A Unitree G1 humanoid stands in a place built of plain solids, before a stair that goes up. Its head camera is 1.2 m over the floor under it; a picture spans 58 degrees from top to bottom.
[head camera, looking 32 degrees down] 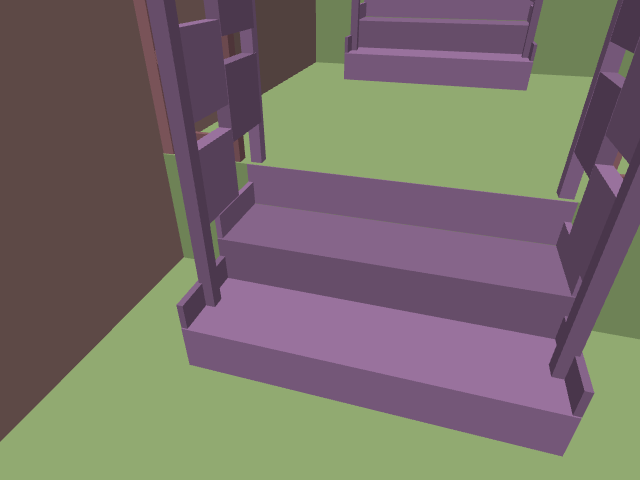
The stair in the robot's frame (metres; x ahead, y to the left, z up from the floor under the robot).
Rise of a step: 0.18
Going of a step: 0.30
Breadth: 1.22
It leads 16 degrees to the right of straight ahead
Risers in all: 3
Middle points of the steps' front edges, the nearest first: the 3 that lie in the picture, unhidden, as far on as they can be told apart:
0.90 -0.12 0.18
1.19 -0.20 0.36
1.48 -0.29 0.53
